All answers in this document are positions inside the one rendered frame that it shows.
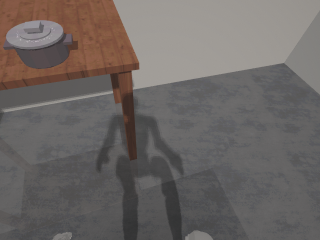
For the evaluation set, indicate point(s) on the knob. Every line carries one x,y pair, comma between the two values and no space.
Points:
32,26

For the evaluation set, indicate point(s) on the pot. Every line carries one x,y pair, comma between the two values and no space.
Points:
46,57

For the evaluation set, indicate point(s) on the lid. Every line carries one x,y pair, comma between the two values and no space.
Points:
51,32

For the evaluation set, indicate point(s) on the table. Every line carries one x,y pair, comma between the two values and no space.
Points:
100,46

